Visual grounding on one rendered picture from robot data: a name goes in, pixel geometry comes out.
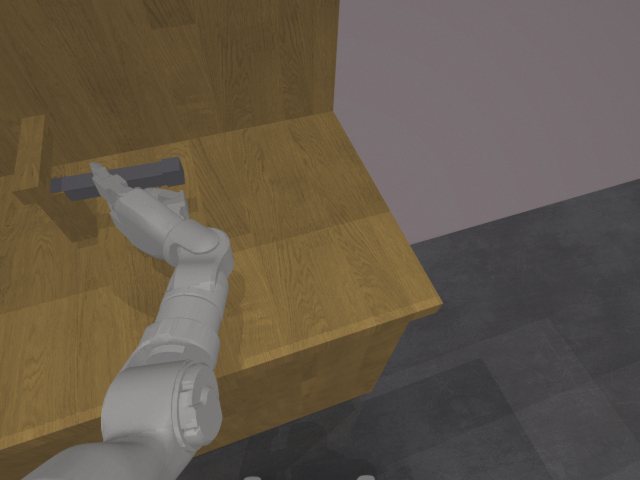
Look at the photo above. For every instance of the counter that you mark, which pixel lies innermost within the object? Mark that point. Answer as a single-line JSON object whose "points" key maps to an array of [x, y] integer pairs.
{"points": [[324, 281]]}

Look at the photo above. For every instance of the robot left forearm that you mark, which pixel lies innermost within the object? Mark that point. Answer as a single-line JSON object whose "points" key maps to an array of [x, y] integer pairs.
{"points": [[193, 305]]}

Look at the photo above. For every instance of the robot left hand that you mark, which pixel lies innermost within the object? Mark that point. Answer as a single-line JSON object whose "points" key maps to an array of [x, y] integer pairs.
{"points": [[144, 216]]}

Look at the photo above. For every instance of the left robot upper arm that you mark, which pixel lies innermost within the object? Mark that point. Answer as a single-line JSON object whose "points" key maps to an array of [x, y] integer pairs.
{"points": [[155, 418]]}

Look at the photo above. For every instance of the tap lever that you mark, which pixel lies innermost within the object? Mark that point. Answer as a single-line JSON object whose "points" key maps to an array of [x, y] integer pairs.
{"points": [[167, 172]]}

